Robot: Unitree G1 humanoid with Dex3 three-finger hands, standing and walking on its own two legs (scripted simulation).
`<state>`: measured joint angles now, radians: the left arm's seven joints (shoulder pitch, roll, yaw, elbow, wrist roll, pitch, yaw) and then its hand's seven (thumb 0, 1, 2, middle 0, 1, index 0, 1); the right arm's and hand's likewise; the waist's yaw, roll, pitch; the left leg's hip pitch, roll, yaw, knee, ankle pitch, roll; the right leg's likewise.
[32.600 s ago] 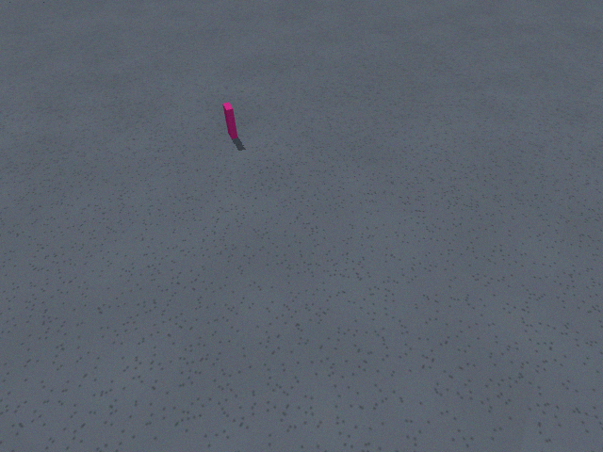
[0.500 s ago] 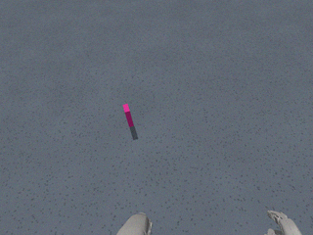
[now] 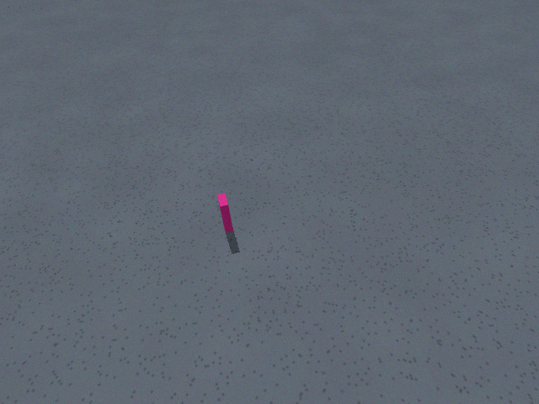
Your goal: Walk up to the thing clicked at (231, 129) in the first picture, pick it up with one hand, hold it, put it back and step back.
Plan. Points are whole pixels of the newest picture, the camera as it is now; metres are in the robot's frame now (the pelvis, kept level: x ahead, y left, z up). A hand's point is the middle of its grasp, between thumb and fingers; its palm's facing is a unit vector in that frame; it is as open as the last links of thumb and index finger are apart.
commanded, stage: step back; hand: left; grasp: from the side
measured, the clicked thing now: (225, 213) +1.03 +0.26 -0.67
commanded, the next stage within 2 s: stand in 0.58 s
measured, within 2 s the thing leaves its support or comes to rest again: neither
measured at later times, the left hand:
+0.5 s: hand out of the picture +0.13 +0.31 -0.15, palm faces +0.03 -0.93 -0.36, open 7.4 cm
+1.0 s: hand out of the picture +0.12 +0.30 -0.13, palm faces +0.00 -0.94 -0.34, open 7.4 cm
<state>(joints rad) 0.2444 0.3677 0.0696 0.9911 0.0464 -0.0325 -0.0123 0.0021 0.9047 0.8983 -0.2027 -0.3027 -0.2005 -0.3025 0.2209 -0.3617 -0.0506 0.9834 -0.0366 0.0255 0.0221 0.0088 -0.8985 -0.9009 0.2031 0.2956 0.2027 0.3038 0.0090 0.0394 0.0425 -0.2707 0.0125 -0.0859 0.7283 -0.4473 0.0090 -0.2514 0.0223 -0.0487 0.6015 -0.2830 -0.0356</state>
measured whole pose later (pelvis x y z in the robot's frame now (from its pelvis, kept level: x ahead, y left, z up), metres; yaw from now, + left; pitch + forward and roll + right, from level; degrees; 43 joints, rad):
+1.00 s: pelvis +0.04 +0.04 +0.02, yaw +1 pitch -4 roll +0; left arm 0.09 0.35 0.01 1.13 0.01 -0.01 -0.01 0.00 0.90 0.90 -0.20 -0.30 -0.20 -0.30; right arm 0.06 -0.35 -0.01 1.12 -0.01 -0.01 0.02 0.01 -0.90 -0.90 0.20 0.30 0.20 0.30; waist 0.00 0.00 0.07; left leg -0.15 0.03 0.00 0.37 -0.15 -0.02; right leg -0.07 -0.03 -0.01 0.35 -0.21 0.03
